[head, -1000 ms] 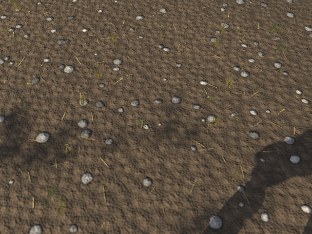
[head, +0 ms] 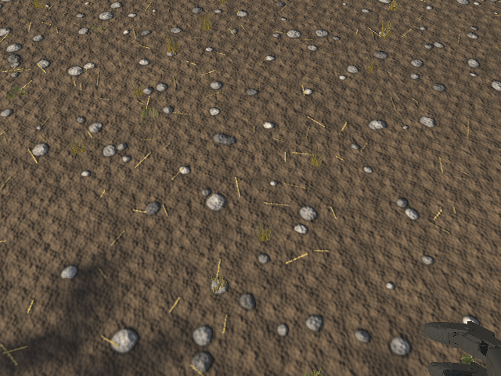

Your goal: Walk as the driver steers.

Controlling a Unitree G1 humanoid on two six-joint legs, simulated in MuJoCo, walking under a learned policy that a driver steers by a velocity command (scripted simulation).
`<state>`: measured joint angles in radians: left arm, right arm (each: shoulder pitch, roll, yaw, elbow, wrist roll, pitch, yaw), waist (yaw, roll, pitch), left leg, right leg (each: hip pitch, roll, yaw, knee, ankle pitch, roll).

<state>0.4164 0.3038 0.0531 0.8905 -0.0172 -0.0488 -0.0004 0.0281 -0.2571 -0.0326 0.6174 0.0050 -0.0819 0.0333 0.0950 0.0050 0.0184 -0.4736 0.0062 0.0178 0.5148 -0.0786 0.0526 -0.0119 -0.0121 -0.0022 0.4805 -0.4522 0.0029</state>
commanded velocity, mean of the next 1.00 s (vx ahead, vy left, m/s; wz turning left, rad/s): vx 0.50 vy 0.00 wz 0.01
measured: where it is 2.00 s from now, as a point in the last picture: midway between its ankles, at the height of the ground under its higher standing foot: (288, 173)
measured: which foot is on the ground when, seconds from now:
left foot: down 0.00-0.52, up 0.54-1.00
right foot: up 0.00-0.48, down 0.50-1.00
